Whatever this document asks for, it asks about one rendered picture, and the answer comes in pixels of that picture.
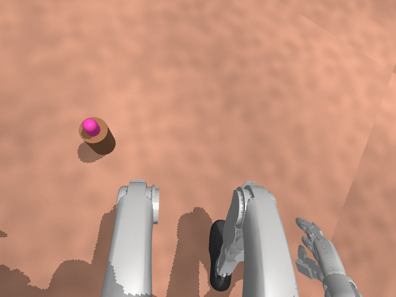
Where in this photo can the right robot arm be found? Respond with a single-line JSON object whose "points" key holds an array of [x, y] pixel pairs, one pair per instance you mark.
{"points": [[340, 285]]}

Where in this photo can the bottle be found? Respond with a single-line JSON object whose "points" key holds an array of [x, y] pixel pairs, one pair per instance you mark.
{"points": [[95, 132]]}

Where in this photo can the right robot foot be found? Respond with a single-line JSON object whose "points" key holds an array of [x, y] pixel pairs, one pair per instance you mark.
{"points": [[215, 244]]}

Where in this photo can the right robot hand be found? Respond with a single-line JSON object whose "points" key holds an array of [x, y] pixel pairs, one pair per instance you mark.
{"points": [[323, 251]]}

